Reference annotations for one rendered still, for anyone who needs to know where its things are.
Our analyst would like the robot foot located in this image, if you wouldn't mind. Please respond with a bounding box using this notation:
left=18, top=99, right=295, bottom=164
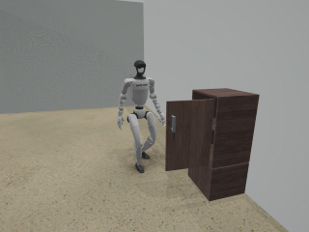
left=135, top=162, right=145, bottom=173
left=142, top=152, right=150, bottom=160

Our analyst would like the cupboard door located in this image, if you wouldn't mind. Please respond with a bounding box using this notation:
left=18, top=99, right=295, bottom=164
left=165, top=99, right=215, bottom=171

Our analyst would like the left robot upper arm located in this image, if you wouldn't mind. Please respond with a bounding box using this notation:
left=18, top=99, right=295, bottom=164
left=147, top=77, right=156, bottom=100

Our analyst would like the robot left forearm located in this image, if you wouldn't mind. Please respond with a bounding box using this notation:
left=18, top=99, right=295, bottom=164
left=153, top=97, right=163, bottom=114

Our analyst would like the right robot upper arm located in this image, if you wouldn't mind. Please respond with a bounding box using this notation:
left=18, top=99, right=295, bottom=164
left=121, top=78, right=132, bottom=100

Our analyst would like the robot left hand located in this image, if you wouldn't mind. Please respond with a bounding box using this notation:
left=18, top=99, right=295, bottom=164
left=157, top=112, right=166, bottom=127

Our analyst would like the right robot foot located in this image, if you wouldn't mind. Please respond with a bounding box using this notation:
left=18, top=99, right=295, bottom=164
left=135, top=162, right=145, bottom=173

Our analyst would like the left robot foot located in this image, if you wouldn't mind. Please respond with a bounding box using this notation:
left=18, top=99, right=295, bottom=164
left=142, top=152, right=150, bottom=160

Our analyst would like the handle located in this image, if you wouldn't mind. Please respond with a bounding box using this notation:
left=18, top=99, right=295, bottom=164
left=171, top=115, right=176, bottom=132

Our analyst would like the robot right hand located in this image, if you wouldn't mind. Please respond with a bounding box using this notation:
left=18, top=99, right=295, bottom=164
left=117, top=115, right=124, bottom=130

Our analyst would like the robot right forearm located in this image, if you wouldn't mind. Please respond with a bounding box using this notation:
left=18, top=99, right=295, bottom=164
left=118, top=94, right=125, bottom=116

